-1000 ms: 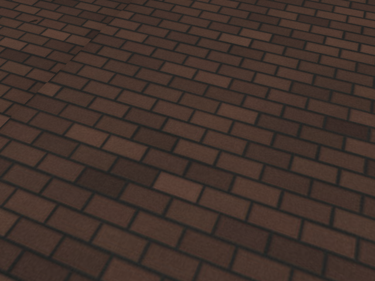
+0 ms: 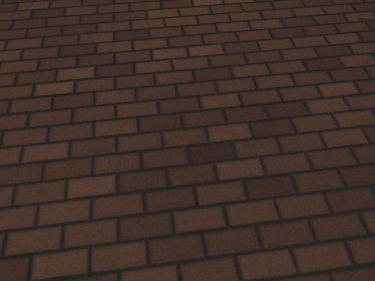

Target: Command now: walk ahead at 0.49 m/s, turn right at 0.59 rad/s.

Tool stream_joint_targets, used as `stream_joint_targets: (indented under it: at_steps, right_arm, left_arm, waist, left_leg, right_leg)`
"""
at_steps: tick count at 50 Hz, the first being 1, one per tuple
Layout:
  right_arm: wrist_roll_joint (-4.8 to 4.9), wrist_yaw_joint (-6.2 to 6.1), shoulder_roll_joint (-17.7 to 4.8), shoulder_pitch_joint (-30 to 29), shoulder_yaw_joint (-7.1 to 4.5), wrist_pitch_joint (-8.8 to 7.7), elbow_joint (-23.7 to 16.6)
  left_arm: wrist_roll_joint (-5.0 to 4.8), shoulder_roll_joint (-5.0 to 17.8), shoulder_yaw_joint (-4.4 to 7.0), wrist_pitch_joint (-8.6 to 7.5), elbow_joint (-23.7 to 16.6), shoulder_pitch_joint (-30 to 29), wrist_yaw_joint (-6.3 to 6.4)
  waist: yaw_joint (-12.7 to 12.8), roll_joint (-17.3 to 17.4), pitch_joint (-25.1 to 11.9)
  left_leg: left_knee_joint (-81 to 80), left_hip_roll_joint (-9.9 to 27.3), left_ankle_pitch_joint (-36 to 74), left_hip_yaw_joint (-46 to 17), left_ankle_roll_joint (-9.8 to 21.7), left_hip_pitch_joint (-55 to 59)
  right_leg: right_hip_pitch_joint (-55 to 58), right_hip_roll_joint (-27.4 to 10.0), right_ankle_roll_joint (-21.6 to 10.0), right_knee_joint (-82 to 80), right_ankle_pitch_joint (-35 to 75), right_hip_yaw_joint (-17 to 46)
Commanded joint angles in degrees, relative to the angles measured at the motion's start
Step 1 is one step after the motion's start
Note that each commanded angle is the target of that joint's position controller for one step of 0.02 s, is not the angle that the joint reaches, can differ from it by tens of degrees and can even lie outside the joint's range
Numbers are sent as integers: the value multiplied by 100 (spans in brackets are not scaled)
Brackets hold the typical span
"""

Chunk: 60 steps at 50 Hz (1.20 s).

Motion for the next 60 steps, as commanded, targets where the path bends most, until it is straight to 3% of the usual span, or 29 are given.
stream_joint_targets:
  at_steps: [1, 5, 10, 14, 16, 17, 18, 19, 20, 21, 22, 23, 24, 26, 28, 31, 36, 41, 45, 46, 47, 48, 49, 50, 51, 52, 54, 56, 60]
  right_arm:
    - [4, 20, -485, 154, -135, -92, -132]
    - [27, 10, -775, 296, -243, -104, 27]
    - [54, -35, -982, 486, -267, 23, 89]
    - [182, -20, -1146, 900, -291, 157, 267]
    - [229, -20, -1260, 916, -313, 233, 326]
    - [238, -31, -1338, 850, -323, 268, 332]
    - [233, -50, -1320, 760, -298, 313, 333]
    - [152, -81, -1105, 831, -203, 302, 278]
    - [-33, -26, -417, 1262, 26, 192, 0]
    - [118, 42, -577, 1293, 37, -11, 104]
    - [367, 79, -991, 691, -103, -63, -49]
    - [356, 62, -894, 398, -67, -82, -148]
    - [226, 15, -835, 298, -74, -58, -106]
    - [155, 12, -764, 558, -111, 100, -21]
    - [128, 4, -595, 680, -98, 229, 26]
    - [56, -35, -512, 154, -88, 287, -148]
    - [95, 61, -337, -718, -16, 200, -374]
    - [138, 218, -383, -1342, 10, 119, -657]
    - [124, 276, -640, -779, -88, 65, -589]
    - [108, 236, -824, -34, -201, 68, -367]
    - [70, 179, -1142, 969, -316, 79, -131]
    - [-31, 146, -1720, 1641, -458, 105, -27]
    - [69, 170, -1299, 1745, -336, 116, 30]
    - [130, 159, -1024, 1304, -245, 117, -23]
    - [122, 142, -856, 851, -193, 140, -129]
    - [78, 154, -706, 502, -143, 144, -170]
    - [-9, 180, -538, 252, -85, 92, -186]
    - [23, 173, -633, 328, -111, 29, -93]
    - [57, 51, -823, 664, -157, 71, 89]
  left_arm:
    - [-25, 180, 75, 33, -452, 200, -32]
    - [48, 178, 51, 80, -814, -327, -44]
    - [46, 124, -16, -18, -1149, -1229, -245]
    - [29, 110, -51, -8, -1491, -1789, -359]
    - [56, 245, 1, -13, -1564, -1710, -380]
    - [82, 389, 78, -15, -1516, -1390, -373]
    - [92, 614, 224, -19, -1276, -545, -351]
    - [88, 1026, 423, 8, -986, 458, -267]
    - [125, 1779, 562, 20, -904, 928, -181]
    - [123, 1519, 449, -37, -984, 1093, -204]
    - [167, 1123, 316, -96, -926, 831, -260]
    - [133, 951, 263, -118, -941, 426, -267]
    - [122, 737, 197, -127, -981, -17, -277]
    - [176, 488, 122, -182, -1020, -376, -291]
    - [160, 556, 143, -278, -920, -344, -273]
    - [161, 639, 165, -309, -717, -96, -182]
    - [134, 766, 176, -241, -440, 271, -74]
    - [81, 863, 209, -162, -104, 632, -37]
    - [76, 1017, 254, -66, -33, 406, 8]
    - [95, 983, 228, -26, -38, 312, 14]
    - [156, 797, 136, -16, -106, 345, 27]
    - [164, 166, -50, -116, -200, 1112, -30]
    - [103, 287, -60, -253, -103, 1027, -62]
    - [-50, 758, 63, -326, -234, 494, -99]
    - [-62, 784, 51, -354, -362, 45, -93]
    - [33, 732, 63, -338, -408, -196, -64]
    - [103, 587, 92, -197, -336, 30, -30]
    - [120, 424, 68, -96, -294, 150, -5]
    - [177, 344, 48, -96, -513, -574, 11]
  waist:
    - [8, 619, -265]
    - [-35, 431, -60]
    - [-361, 415, 87]
    - [-518, 446, 294]
    - [-341, 563, 226]
    - [-84, 669, -12]
    - [420, 621, -473]
    - [829, 398, -1061]
    - [542, -1110, -1691]
    - [607, -1017, -2677]
    - [666, -519, -1917]
    - [480, -399, -1254]
    - [262, -56, -892]
    - [-98, -210, -690]
    - [-214, -138, -599]
    - [-110, -62, -253]
    - [223, -160, 66]
    - [406, -190, 325]
    - [-12, -372, -77]
    - [-402, -315, -532]
    - [-786, -57, -1293]
    - [-579, 1371, -2210]
    - [-676, 1730, -2591]
    - [-656, 1282, -1626]
    - [-516, 768, -1031]
    - [-334, 466, -576]
    - [-8, 684, -400]
    - [88, 666, -340]
    - [-66, 494, -130]
  left_leg:
    - [-1482, 1635, 227, -1462, 957, 916]
    - [-1672, 1744, 916, -778, 1081, 1027]
    - [-1526, 1576, 1195, 135, 831, 1335]
    - [-1356, 1820, 1124, 221, 735, 1837]
    - [-955, 1931, 2103, 298, 671, 2108]
    - [-421, 1905, 3110, 419, 597, 2140]
    - [617, 1711, 3874, 657, 458, 1929]
    - [2014, 1454, 3293, 792, 228, 912]
    - [4388, 630, -588, 773, -171, -1577]
    - [5452, 184, -2647, -550, -159, -2240]
    - [5674, 493, -2228, -775, -79, -2751]
    - [5333, 747, -1725, -680, -11, -2743]
    - [4931, 966, -1321, -664, -19, -2480]
    - [4496, 1149, -839, -726, -48, -1788]
    - [4210, 1129, -556, -672, -141, -1699]
    - [3400, 1115, 166, -670, -289, -2204]
    - [1627, 860, 1446, -503, -271, -2189]
    - [855, 685, 1137, -472, -55, -2328]
    - [580, 335, 383, -189, 289, -1258]
    - [483, 111, 441, 8, 438, -222]
    - [722, 603, 685, -502, 712, 1451]
    - [446, 2130, -186, -3170, 1664, 3786]
    - [-541, 2433, -894, -4796, 1853, 4144]
    - [-641, 2272, -1316, -4017, 1513, 3458]
    - [-731, 2069, -1085, -3209, 1300, 2549]
    - [-915, 1842, -597, -2649, 1200, 1676]
    - [-1261, 1516, 22, -2025, 1114, 829]
    - [-1471, 1436, 579, -1616, 1214, 587]
    - [-1609, 1346, 1290, -1111, 1157, 872]
  right_leg:
    - [-1023, -688, 26, -3, 355, 162]
    - [-1629, -806, 124, -744, 1036, 173]
    - [-1466, -671, 84, -2353, 2254, -318]
    - [-1329, -491, -96, -3098, 1697, -581]
    - [-973, -253, -292, -3354, 1069, -768]
    - [-394, -36, -413, -3511, 906, -925]
    - [792, 263, -570, -3899, 1234, -1102]
    - [2504, 138, -752, -3786, 1543, -709]
    - [4604, -1503, -1584, -4058, 1155, 2133]
    - [4983, -2257, -2102, -5063, 962, 4192]
    - [4512, -2020, -1732, -5111, 1272, 3234]
    - [3617, -1767, -1502, -5091, 1784, 2278]
    - [2825, -1499, -1312, -5176, 2162, 1654]
    - [1927, -1190, -1197, -5578, 2399, 1067]
    - [1685, -1135, -1275, -5863, 2678, 767]
    - [1737, -1078, -1244, -6097, 2818, 425]
    - [1981, -948, -989, -6219, 2217, 30]
    - [2714, -1298, -931, -5919, 2183, 122]
    - [3058, -1338, -688, -5097, 3985, 59]
    - [2905, -1064, -556, -4212, 4835, -155]
    - [2032, -763, -361, -2792, 4176, -372]
    - [-347, 181, 113, -372, 1490, -556]
    - [-1241, 469, 108, 510, -1226, 263]
    - [-1829, 92, 27, 879, -978, 329]
    - [-1808, -249, -33, 646, -428, 105]
    - [-1592, -477, -24, 224, -12, -23]
    - [-928, -719, 7, -259, 438, -7]
    - [-848, -761, 110, -535, 632, -94]
    - [-1437, -800, 296, -1696, 1698, -182]
Keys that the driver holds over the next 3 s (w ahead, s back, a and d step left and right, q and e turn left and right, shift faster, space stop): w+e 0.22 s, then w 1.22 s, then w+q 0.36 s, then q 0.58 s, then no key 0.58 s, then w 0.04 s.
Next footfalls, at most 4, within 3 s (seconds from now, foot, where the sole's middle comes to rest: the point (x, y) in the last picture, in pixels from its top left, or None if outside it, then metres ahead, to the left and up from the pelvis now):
0.38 right None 0.34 -0.19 -0.77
0.94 left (207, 217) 0.71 -0.04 -0.77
1.48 right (276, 165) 0.95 -0.34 -0.77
2.02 left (225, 115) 1.24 -0.15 -0.77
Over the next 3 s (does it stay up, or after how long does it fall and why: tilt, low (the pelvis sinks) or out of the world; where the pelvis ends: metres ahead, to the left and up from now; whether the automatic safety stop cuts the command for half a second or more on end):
stays up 1.18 -0.24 0.00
